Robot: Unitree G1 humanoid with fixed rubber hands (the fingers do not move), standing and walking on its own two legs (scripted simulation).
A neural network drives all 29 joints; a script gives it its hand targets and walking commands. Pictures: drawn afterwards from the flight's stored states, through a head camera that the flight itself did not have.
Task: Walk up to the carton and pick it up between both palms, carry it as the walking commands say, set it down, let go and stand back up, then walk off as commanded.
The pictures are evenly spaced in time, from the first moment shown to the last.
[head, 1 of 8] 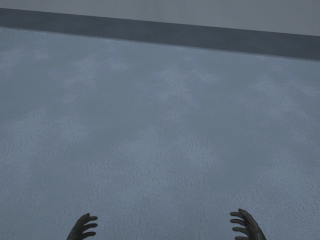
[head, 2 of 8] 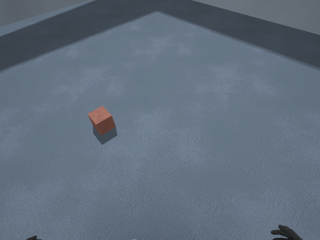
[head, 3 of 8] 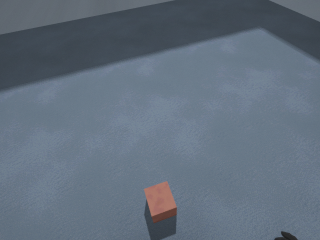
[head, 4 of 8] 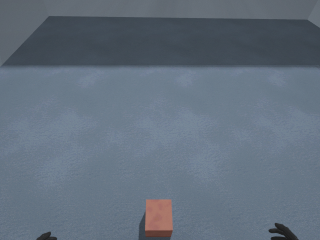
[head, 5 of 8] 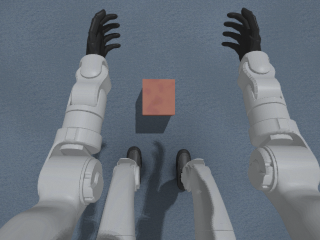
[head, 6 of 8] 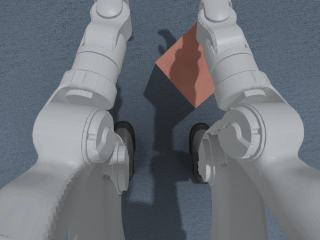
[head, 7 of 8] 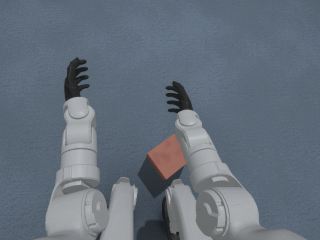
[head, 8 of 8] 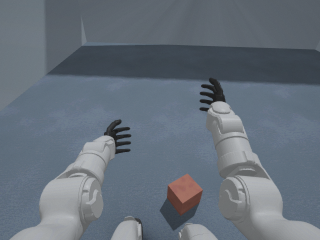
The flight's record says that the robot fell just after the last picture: yes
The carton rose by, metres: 0.00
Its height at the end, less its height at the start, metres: +0.00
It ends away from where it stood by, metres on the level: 0.13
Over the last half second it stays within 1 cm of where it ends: yes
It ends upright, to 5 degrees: yes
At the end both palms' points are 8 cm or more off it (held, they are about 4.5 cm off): yes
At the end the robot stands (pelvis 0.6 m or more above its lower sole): yes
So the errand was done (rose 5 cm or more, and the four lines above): no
